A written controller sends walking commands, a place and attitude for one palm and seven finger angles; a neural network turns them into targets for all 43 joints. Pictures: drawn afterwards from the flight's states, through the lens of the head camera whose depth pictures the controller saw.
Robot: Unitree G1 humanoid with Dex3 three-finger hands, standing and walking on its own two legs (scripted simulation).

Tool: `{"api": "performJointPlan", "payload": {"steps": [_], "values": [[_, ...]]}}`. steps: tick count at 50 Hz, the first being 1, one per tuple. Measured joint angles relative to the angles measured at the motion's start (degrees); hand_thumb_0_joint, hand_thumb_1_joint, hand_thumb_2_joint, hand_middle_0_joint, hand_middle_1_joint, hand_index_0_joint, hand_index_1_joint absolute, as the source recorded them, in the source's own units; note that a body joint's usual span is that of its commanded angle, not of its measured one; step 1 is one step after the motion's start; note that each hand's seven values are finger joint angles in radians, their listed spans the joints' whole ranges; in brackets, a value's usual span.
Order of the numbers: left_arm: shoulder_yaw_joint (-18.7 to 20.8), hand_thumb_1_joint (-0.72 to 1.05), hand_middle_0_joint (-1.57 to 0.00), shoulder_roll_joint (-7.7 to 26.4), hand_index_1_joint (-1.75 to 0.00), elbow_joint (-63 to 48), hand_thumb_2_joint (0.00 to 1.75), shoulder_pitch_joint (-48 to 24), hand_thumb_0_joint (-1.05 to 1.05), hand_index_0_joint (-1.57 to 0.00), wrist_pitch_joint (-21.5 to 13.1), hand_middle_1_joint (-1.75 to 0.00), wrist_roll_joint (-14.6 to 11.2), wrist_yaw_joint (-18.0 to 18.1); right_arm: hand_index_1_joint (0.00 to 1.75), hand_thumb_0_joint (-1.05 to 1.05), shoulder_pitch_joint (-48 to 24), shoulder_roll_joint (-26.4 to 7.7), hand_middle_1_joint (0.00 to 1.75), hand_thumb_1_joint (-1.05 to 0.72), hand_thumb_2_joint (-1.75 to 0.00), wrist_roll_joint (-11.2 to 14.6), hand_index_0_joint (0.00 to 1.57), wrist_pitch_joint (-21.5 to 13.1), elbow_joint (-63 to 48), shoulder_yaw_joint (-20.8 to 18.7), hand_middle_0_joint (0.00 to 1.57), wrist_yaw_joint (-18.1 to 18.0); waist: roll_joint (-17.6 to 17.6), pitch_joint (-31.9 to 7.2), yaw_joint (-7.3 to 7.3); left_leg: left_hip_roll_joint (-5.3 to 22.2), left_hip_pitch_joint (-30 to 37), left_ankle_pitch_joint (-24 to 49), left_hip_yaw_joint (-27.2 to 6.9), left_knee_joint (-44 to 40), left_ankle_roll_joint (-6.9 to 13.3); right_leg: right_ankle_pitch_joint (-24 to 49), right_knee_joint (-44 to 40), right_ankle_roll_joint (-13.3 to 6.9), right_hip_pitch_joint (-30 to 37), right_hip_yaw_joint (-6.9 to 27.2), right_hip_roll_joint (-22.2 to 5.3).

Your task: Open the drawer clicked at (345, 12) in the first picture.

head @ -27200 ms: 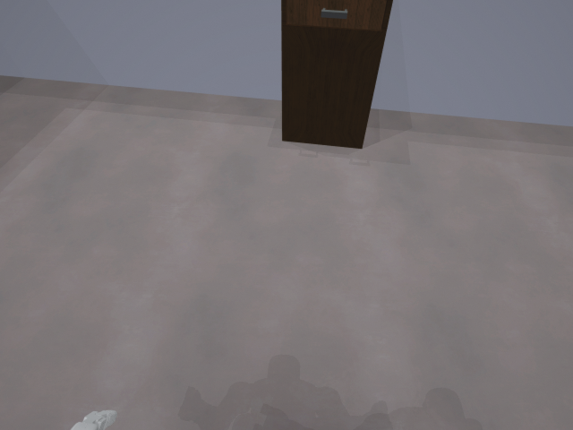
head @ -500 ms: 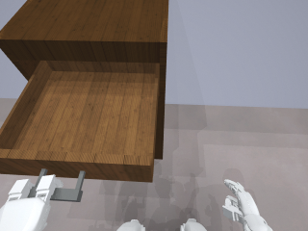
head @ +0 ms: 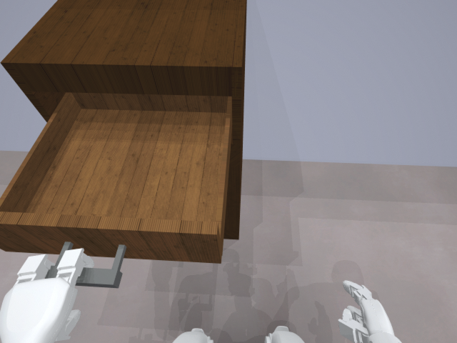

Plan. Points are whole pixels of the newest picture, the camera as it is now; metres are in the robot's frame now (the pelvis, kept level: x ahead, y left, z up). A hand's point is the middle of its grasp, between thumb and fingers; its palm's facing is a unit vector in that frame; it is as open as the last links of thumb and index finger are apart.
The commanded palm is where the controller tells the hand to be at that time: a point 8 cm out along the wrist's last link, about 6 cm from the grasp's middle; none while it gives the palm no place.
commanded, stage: open the thumb to release the handle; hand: left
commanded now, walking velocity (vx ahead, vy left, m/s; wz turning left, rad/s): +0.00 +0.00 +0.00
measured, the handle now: (89, 263) +0.23 +0.26 +0.01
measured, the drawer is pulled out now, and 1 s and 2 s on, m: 0.30 0.30 0.30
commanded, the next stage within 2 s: lift the hand off the handle in 0.14 s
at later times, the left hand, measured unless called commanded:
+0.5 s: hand (61, 308) +0.17 +0.28 +0.00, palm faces -0.02 -0.01 -1.00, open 13.9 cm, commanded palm +0.15 +0.28 +0.04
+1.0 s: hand (41, 292) +0.18 +0.28 +0.06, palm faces +0.00 -0.02 -1.00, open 13.8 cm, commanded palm +0.16 +0.28 +0.11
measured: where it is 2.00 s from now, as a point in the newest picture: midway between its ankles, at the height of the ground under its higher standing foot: outside the picture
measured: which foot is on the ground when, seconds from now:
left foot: down 0.00-1.00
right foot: down 0.00-1.00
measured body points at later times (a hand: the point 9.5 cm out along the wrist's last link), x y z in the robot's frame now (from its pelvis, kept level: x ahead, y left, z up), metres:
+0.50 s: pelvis +0.00 -0.01 +0.00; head +0.07 -0.02 +0.44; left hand +0.16 +0.28 +0.05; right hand +0.20 -0.24 -0.11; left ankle -0.03 +0.11 -0.67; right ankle +0.02 -0.11 -0.67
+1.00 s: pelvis +0.01 +0.00 +0.03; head +0.05 -0.02 +0.47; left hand +0.17 +0.28 +0.11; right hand +0.21 -0.23 -0.08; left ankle -0.03 +0.11 -0.67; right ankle +0.02 -0.11 -0.67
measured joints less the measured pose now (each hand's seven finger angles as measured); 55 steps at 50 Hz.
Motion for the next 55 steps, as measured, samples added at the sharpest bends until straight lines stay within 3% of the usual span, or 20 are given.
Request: {"api": "performJointPlan", "payload": {"steps": [8, 15, 25, 32, 44, 55], "values": [[0.92, -0.27, -0.33, 0.27, -1.17, 1.31, 0.4, -0.45, 0.0, -0.3, -0.98, -1.22, -0.25, 0.36, 0.3, 0.01, -0.35, -0.36, 0.3, -0.9, -0.9, -0.08, 0.2, -0.41, 0.67, -0.45, 0.2, -0.27, -0.11, -0.04, -0.19, 0.07, -0.21, 0.29, 0.12, -0.11, -0.26, 0.15, 0.3, -0.31, -0.47, 0.12, 0.09], [1.03, -0.43, -0.32, 0.03, -1.16, 1.95, 0.33, -1.03, 0.0, -0.3, -1.33, -1.2, -0.23, 0.89, 0.3, 0.01, -0.93, -0.2, 0.3, -0.9, -0.9, -0.04, 0.2, -0.56, 0.85, -0.5, 0.2, -0.55, 0.0, -0.12, 0.01, -0.01, -0.65, 0.35, -0.04, 0.02, -0.36, 0.05, 0.57, -0.41, -0.9, -0.03, 0.0], [0.38, -0.48, -0.32, -0.46, -1.18, 3.05, 0.3, -3.72, 0.0, -0.31, -1.32, -1.2, 0.6, 1.31, 0.3, 0.01, -1.38, 0.1, 0.3, -0.9, -0.9, 0.06, 0.2, -0.66, 1.39, -0.19, 0.2, -1.27, 0.16, -0.18, 1.18, -0.37, -1.26, 0.35, -0.73, 0.43, -0.4, -0.2, 0.88, -0.43, -1.15, -0.66, -0.39], [-0.41, -0.49, -0.32, -0.29, -1.2, 3.16, 0.3, -6.13, 0.0, -0.32, -0.24, -1.2, 0.33, -0.46, 0.3, 0.01, -1.44, 0.5, 0.3, -0.9, -0.9, 0.31, 0.2, -0.58, 1.61, 0.37, 0.2, -1.97, 0.32, 0.22, 1.4, -0.4, -0.07, 0.76, -1.13, -0.46, -0.4, 0.19, -0.28, -0.45, 0.31, -1.03, -0.42], [-0.03, -0.49, -0.32, 1.52, -1.21, -2.36, 0.3, -3.27, 0.0, -0.33, 1.83, -1.2, -3.09, -5.01, 0.3, 0.01, -0.04, 0.17, 0.3, -0.9, -0.9, 1.29, 0.2, -0.61, 0.68, 0.96, 0.2, -2.0, 1.28, 1.33, 0.97, -0.4, 7.84, 3.17, -0.84, -7.52, -0.21, 2.57, -7.31, -0.1, 8.23, -0.66, -0.27], [0.26, -0.49, -0.32, 2.29, -1.21, -6.33, 0.3, -2.93, 0.0, -0.32, 1.16, -1.2, -3.81, -7.64, 0.3, 0.01, -0.09, -0.53, 0.3, -0.9, -0.9, 1.34, 0.2, -0.78, 0.51, 0.58, 0.2, -1.64, 1.61, 2.34, 2.33, -0.82, 12.33, 4.57, -1.04, -11.29, -0.01, 3.7, -10.96, 0.19, 12.88, -0.79, -0.64]]}}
